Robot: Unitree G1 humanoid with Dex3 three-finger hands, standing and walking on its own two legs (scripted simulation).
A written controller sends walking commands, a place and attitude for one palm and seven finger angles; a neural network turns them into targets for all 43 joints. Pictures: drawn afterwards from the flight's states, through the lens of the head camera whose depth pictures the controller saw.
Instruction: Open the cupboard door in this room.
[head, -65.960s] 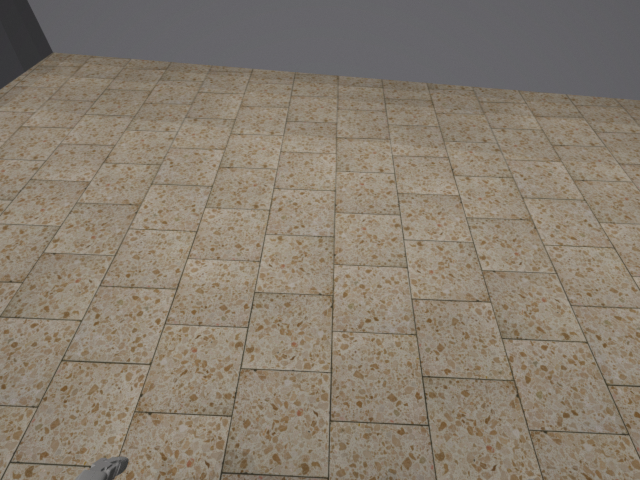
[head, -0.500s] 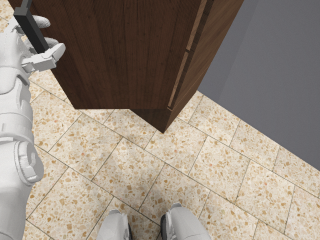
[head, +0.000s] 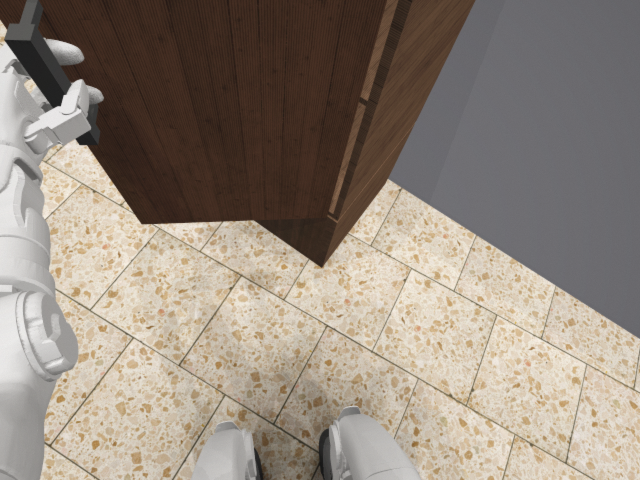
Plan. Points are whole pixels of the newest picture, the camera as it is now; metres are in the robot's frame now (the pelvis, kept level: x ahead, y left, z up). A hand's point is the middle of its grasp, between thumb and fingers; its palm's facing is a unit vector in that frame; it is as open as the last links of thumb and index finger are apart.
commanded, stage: pull the door open along its arc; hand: left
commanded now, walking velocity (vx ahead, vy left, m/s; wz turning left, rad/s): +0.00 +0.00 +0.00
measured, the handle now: (63, 79) +0.58 +0.24 +0.08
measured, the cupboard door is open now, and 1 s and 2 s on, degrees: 41 83 83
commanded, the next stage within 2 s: open thumb and fingers to let go in 0.74 s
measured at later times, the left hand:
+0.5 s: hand (125, 239) +0.37 +0.16 +0.08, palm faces +0.25 -0.97 +0.05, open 6.1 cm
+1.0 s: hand (206, 304) +0.30 +0.08 +0.08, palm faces +0.43 -0.90 -0.01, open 6.2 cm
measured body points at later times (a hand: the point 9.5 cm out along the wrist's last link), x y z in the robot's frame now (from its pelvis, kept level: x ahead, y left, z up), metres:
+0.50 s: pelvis +0.02 +0.00 +0.02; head +0.09 +0.00 +0.47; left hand +0.35 +0.21 +0.08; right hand +0.15 -0.24 -0.08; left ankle +0.00 +0.10 -0.66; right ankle +0.01 -0.12 -0.66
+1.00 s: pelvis +0.00 -0.05 +0.02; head +0.04 -0.07 +0.47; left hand +0.27 +0.13 +0.08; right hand +0.18 -0.27 -0.10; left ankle +0.00 +0.10 -0.66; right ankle +0.01 -0.12 -0.66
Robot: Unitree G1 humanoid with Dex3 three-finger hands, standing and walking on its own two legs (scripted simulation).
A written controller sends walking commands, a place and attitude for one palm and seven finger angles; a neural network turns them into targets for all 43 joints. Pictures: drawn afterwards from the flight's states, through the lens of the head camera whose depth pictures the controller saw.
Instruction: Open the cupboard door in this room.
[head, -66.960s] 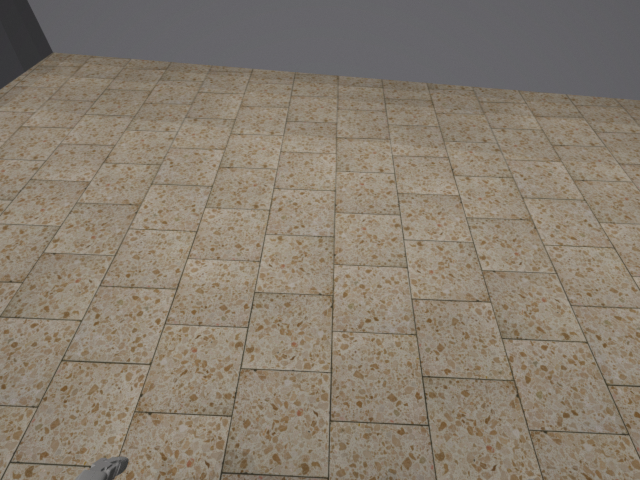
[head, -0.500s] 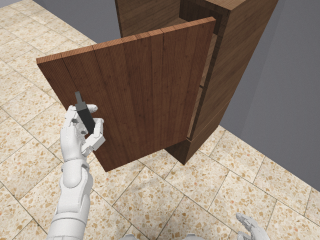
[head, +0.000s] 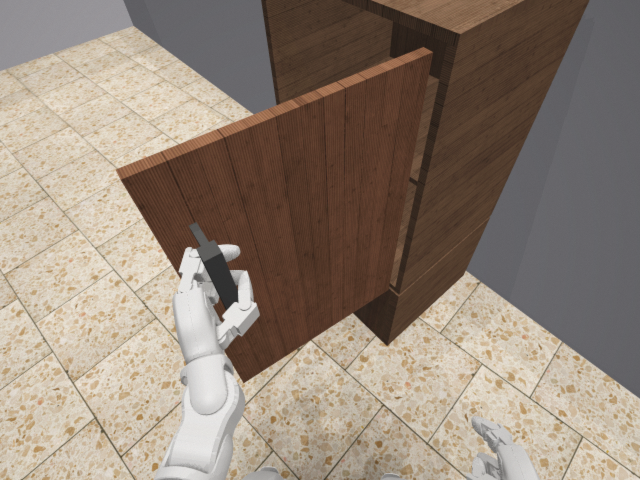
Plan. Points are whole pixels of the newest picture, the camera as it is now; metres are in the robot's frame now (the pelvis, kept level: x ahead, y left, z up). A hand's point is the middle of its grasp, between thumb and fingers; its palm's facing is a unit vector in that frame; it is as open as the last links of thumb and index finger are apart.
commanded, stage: open thumb and fingers to let go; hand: left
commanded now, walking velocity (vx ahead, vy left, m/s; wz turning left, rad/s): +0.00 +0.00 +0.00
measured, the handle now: (218, 275) +0.36 +0.15 +0.06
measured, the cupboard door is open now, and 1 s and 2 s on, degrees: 83 83 85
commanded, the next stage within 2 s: slide the hand sideways off the handle in 0.66 s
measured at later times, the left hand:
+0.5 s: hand (245, 296) +0.32 +0.11 +0.06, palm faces +0.31 -0.95 +0.02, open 14.1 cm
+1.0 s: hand (231, 322) +0.29 +0.12 +0.05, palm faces -0.20 -0.98 -0.04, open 16.0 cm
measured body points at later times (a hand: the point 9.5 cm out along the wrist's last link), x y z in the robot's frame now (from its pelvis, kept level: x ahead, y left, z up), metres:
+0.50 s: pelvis -0.01 +0.02 +0.00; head +0.04 +0.00 +0.45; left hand +0.30 +0.16 +0.06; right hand +0.14 -0.21 -0.11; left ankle +0.01 +0.15 -0.68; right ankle +0.00 -0.07 -0.68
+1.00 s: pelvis -0.01 +0.05 +0.00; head +0.03 +0.04 +0.45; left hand +0.30 +0.18 +0.06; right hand +0.14 -0.19 -0.10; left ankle +0.01 +0.15 -0.68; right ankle +0.00 -0.07 -0.68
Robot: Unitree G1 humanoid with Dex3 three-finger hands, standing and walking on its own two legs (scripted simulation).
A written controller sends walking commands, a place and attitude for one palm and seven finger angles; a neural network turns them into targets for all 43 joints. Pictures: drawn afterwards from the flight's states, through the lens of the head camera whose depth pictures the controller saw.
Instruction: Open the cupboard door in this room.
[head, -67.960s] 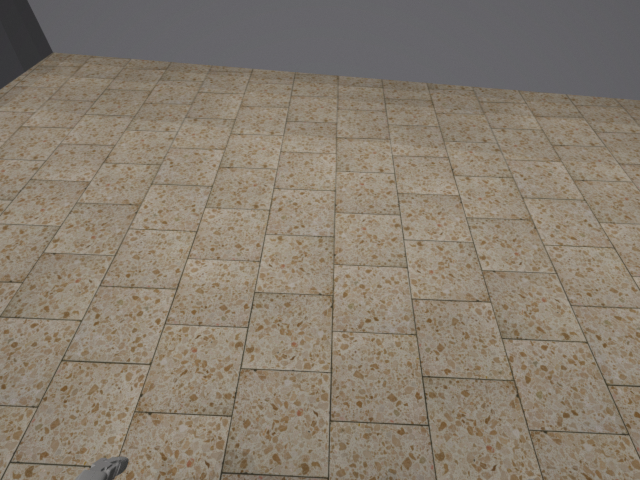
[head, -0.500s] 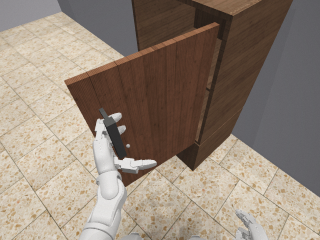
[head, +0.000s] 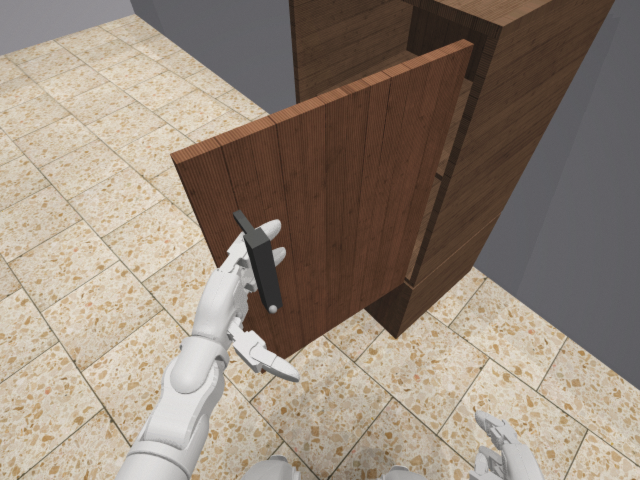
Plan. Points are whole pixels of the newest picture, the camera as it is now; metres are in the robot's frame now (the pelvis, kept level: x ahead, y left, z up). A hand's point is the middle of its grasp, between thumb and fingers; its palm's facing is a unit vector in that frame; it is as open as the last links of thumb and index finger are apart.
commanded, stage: slide the hand sideways off the handle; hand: left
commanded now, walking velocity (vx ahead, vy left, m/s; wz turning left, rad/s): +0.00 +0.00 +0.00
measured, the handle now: (257, 263) +0.37 +0.10 +0.06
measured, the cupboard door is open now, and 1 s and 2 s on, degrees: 83 85 85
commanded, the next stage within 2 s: draw the hand back to the body in 0.96 s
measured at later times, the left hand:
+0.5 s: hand (248, 340) +0.27 +0.10 +0.05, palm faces -0.12 -0.99 -0.03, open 16.1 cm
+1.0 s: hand (191, 371) +0.23 +0.16 +0.05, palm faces -0.09 -0.99 -0.05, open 16.3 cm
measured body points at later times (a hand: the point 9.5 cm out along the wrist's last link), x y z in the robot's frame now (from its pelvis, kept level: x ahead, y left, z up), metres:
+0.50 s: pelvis +0.01 +0.00 +0.00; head +0.06 -0.02 +0.44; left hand +0.27 +0.16 +0.06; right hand +0.18 -0.23 -0.09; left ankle +0.03 +0.10 -0.68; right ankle +0.02 -0.11 -0.68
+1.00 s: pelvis +0.01 -0.02 -0.01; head +0.06 -0.03 +0.44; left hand +0.23 +0.21 +0.06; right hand +0.19 -0.26 -0.09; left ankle +0.03 +0.10 -0.68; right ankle +0.02 -0.11 -0.68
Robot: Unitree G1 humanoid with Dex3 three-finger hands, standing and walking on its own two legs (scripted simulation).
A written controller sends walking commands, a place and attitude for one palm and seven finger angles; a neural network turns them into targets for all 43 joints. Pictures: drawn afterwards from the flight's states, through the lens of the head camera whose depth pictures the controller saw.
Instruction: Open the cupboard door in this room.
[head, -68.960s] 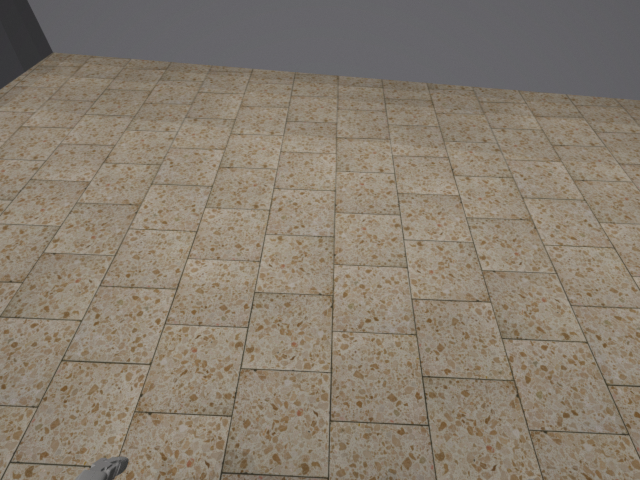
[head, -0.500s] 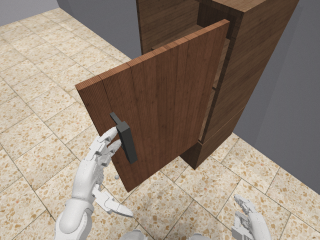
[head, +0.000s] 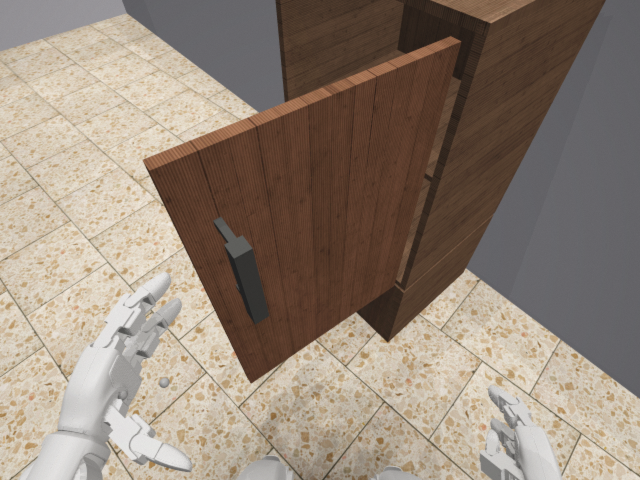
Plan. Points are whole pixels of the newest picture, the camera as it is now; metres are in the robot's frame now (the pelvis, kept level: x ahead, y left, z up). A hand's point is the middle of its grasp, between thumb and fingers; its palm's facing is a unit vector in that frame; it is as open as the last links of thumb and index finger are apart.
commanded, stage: draw the hand back to the body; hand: left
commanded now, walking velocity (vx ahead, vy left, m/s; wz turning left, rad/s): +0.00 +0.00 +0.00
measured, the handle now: (241, 273) +0.35 +0.12 +0.07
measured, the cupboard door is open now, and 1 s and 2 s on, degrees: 85 85 85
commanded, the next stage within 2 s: step back with the hand held close in 1.64 s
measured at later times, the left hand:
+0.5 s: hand (115, 378) +0.20 +0.20 +0.12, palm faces -0.06 -0.99 -0.08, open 16.3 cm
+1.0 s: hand (24, 320) +0.22 +0.26 +0.18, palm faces +0.35 -0.85 -0.40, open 12.2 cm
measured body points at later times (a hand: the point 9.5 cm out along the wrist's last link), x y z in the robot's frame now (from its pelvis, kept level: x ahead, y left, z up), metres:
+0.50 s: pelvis +0.00 +0.02 +0.02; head +0.01 +0.01 +0.47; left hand +0.20 +0.25 +0.13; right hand +0.18 -0.21 -0.04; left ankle +0.01 +0.12 -0.67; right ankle +0.01 -0.09 -0.67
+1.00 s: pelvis +0.03 +0.02 +0.07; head +0.02 +0.00 +0.52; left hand +0.20 +0.30 +0.20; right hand +0.21 -0.20 -0.02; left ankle +0.01 +0.12 -0.67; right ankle +0.01 -0.09 -0.67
